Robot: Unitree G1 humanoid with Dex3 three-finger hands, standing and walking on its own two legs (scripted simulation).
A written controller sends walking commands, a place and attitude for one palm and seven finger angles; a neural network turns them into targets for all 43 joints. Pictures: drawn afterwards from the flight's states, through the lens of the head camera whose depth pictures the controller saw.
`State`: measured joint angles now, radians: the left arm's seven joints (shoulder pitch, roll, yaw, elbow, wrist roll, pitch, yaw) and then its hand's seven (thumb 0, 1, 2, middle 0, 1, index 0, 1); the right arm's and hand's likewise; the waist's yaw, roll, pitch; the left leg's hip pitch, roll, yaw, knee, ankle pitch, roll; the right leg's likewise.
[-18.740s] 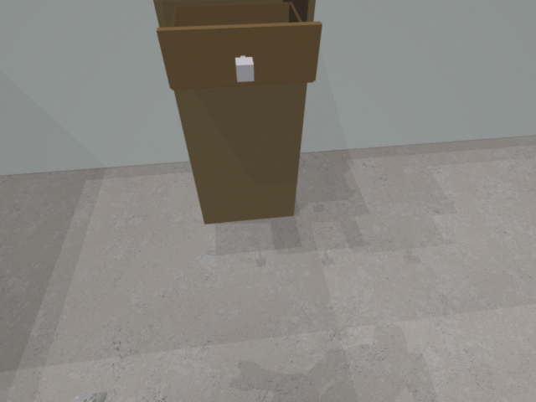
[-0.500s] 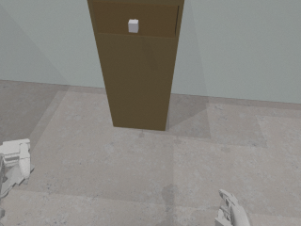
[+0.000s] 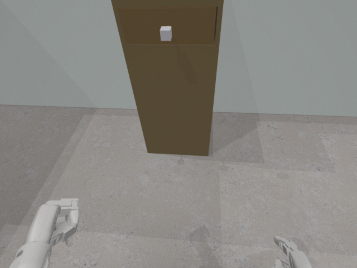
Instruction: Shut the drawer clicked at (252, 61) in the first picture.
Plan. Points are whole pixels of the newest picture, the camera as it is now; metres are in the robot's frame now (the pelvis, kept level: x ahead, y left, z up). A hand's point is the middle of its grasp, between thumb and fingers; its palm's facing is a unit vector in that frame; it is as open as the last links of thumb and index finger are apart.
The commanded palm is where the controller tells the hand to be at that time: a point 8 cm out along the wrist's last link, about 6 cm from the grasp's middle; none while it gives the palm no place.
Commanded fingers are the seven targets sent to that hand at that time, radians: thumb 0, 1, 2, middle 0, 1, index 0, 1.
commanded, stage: let the arm hang, fingers relaxed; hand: left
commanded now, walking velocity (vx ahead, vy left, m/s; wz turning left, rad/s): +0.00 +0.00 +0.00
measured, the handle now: (166, 31) +0.94 +0.11 +0.12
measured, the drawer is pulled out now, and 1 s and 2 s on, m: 0.00 0.00 0.00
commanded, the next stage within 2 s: look to check the result in 0.98 s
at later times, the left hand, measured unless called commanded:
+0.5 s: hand out of the picture -0.01 +0.21 -0.16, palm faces -0.01 -0.96 -0.29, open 5.7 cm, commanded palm none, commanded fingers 0.00 0.90 0.90 -0.20 -0.30 -0.20 -0.30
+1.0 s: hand out of the picture +0.09 +0.18 -0.15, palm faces -0.01 -0.97 -0.26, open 7.3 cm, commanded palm none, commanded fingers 0.00 0.90 0.90 -0.20 -0.30 -0.20 -0.30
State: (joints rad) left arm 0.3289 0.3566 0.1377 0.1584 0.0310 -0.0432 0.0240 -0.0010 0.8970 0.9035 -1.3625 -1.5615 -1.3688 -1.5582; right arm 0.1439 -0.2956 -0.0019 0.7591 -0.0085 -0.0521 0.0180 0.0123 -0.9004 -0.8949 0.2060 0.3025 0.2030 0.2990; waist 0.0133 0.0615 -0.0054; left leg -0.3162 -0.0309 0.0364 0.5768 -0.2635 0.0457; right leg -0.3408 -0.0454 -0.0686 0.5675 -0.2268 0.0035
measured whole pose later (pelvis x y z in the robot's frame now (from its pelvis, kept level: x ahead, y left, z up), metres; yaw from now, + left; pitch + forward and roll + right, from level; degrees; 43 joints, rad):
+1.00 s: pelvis +0.02 -0.03 +0.02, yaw -1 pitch -2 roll +0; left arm 0.14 0.23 0.02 1.13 0.02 -0.01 0.01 0.00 0.90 0.90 -0.20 -0.30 -0.21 -0.30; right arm 0.18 -0.24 -0.01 1.11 -0.01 -0.01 -0.01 0.01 -0.91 -0.89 0.20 0.30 0.20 0.30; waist -0.01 0.02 0.06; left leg -0.14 0.00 0.03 0.36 -0.19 0.00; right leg -0.17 0.00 -0.07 0.37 -0.16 -0.03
